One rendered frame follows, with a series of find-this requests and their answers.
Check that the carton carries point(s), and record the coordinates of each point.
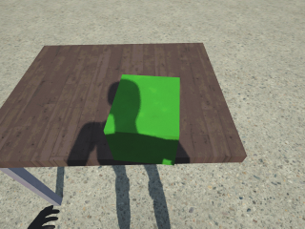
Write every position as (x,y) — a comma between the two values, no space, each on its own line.
(144,120)

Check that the robot left hand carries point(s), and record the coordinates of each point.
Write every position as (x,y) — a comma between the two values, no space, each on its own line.
(41,218)

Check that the table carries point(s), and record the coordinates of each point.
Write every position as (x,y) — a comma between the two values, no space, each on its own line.
(56,114)

